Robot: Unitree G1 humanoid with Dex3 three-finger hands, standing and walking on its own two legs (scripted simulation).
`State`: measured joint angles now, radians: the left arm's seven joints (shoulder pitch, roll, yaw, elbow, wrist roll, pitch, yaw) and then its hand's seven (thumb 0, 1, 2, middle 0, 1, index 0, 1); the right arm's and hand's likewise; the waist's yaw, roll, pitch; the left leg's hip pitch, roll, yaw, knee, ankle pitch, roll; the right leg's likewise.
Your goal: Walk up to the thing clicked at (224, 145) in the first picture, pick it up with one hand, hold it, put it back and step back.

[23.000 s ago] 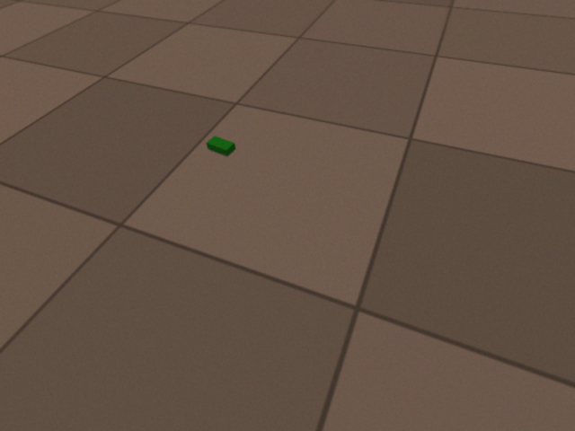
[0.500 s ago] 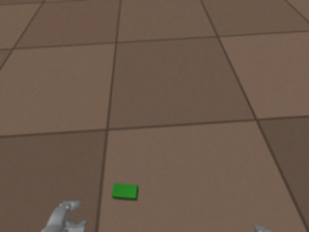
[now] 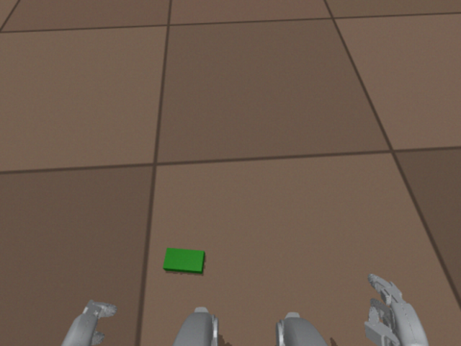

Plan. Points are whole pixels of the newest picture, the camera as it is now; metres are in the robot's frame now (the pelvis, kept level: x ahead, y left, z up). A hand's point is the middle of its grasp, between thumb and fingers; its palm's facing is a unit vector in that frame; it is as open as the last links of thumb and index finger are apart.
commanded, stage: rise first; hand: left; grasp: from above
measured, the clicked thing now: (184, 260) +0.43 +0.22 -0.66
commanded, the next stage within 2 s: none
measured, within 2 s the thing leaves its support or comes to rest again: neither
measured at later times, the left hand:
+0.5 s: hand (140, 295) +0.26 +0.28 -0.35, palm faces -0.48 -0.41 -0.78, open 14.0 cm
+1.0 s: hand (153, 272) +0.34 +0.28 -0.46, palm faces -0.50 -0.11 -0.86, open 14.2 cm
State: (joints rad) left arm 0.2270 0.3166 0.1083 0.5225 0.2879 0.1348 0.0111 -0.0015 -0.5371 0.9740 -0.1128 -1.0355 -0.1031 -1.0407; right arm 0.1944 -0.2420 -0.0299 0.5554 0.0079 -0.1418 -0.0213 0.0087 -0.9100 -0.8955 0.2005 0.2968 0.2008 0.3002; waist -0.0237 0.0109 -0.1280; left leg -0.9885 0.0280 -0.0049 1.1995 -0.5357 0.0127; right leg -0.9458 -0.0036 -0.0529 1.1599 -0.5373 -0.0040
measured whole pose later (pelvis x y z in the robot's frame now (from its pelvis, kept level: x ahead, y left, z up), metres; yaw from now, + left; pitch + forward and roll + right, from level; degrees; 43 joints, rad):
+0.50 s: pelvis -0.06 -0.01 -0.21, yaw -2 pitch +34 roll -3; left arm -0.37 0.52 0.11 0.86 0.78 -0.19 0.10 0.00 -0.52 0.99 -0.12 -1.04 -0.11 -1.04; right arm 0.09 -0.28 -0.05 0.69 -0.02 -0.17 0.05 0.01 -0.91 -0.90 0.20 0.30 0.20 0.30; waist -0.02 0.01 -0.17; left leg -1.89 0.04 -0.03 1.96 -0.66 0.01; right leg -1.85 -0.01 -0.07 1.94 -0.68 -0.03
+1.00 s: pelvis -0.08 +0.00 -0.31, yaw -6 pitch +33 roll -7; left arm -0.74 0.71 0.13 1.25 1.16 -0.37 0.27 0.00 -0.52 1.04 -0.08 -0.96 -0.06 -0.97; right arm 0.14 -0.28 -0.02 0.76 -0.10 -0.05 0.11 0.00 -0.89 -0.89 0.20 0.30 0.20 0.30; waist -0.13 -0.01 -0.10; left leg -2.21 0.04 -0.08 2.28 -0.66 0.03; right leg -2.13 -0.01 -0.11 2.21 -0.67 -0.02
